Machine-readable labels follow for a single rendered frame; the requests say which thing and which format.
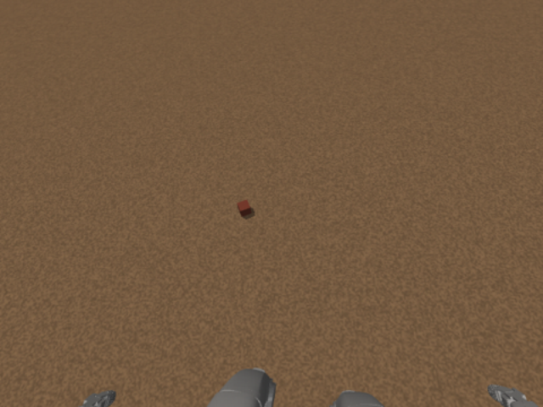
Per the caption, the cube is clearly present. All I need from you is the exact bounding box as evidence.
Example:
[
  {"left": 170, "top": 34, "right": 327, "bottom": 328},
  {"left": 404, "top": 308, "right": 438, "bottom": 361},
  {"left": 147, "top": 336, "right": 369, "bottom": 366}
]
[{"left": 237, "top": 199, "right": 252, "bottom": 217}]

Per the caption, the right robot hand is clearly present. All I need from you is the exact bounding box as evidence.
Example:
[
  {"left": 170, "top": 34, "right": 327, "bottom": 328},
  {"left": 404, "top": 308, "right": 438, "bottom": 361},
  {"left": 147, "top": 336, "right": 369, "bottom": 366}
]
[{"left": 488, "top": 385, "right": 539, "bottom": 407}]

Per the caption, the left robot hand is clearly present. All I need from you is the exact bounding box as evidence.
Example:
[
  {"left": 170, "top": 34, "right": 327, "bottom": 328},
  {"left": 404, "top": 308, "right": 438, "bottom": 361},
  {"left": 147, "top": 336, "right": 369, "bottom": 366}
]
[{"left": 78, "top": 390, "right": 116, "bottom": 407}]

